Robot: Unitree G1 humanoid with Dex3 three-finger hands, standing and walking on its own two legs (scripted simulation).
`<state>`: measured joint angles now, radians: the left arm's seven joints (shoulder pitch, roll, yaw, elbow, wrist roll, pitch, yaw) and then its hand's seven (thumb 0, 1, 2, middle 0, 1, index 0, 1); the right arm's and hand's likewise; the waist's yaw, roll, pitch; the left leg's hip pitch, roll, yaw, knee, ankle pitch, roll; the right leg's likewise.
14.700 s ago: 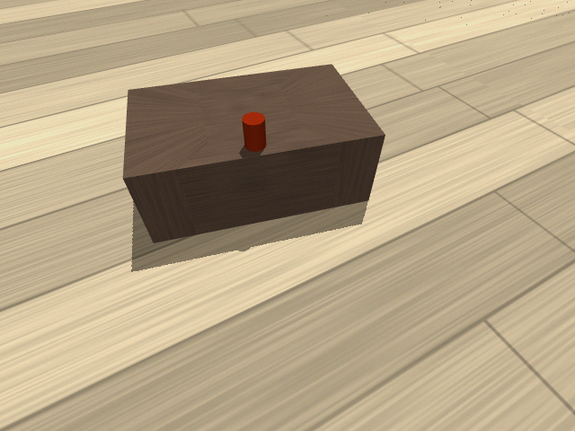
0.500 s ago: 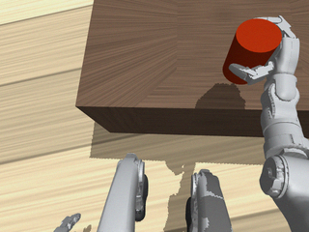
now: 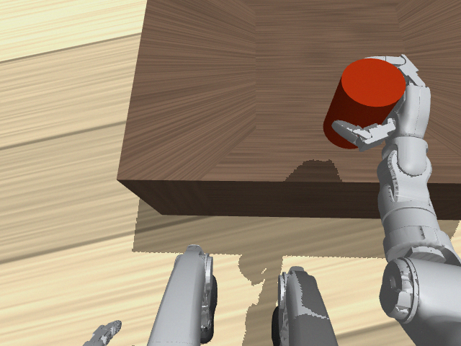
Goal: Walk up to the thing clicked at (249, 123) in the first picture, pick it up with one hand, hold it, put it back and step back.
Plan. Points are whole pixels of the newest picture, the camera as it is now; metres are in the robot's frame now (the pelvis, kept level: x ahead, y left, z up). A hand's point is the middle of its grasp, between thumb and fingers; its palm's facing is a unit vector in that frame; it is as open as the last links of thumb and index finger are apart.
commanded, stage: lift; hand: right
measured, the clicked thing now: (358, 107) +0.51 -0.15 +0.02
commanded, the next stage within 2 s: hold in 1.36 s
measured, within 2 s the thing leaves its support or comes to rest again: neither
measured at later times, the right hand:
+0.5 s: hand (402, 109) +0.43 -0.15 +0.12, palm faces +0.13 +0.99 -0.01, open 11.7 cm
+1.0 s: hand (442, 98) +0.41 -0.16 +0.17, palm faces +0.11 +0.99 -0.01, open 11.7 cm
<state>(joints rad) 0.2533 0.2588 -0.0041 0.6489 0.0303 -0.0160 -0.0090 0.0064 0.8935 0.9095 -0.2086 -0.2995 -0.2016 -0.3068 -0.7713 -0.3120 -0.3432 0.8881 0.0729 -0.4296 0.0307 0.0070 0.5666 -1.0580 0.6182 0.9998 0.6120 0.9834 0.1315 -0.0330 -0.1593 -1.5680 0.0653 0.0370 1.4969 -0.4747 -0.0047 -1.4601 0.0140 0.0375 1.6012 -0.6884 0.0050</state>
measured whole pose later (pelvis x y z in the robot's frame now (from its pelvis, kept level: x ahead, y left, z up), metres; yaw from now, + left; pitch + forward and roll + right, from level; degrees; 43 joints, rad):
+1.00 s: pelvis +0.05 +0.00 +0.13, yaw +1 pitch +14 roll +1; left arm 0.24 0.23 0.01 0.68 0.00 -0.08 0.03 0.01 0.89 0.91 -0.19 -0.29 -0.18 -0.30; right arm -0.24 -0.19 -0.16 0.50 0.15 -0.39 0.02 0.01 0.58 -1.07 0.63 0.99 0.62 0.97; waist 0.03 -0.01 -0.09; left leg -0.82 0.03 0.05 0.94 -0.36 -0.01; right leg -0.72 -0.01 0.03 1.01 -0.54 0.00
